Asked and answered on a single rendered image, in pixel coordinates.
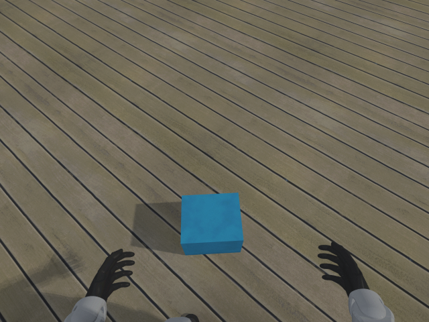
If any carton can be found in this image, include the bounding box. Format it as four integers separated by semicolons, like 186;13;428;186
180;193;243;256

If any robot left forearm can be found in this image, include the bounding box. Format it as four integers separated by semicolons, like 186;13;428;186
64;296;107;322

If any right robot hand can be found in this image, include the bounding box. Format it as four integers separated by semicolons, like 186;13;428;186
318;242;370;297

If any robot right forearm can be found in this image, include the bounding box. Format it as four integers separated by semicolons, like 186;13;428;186
349;288;395;322

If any left robot hand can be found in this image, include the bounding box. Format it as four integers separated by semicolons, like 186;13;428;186
85;249;135;302

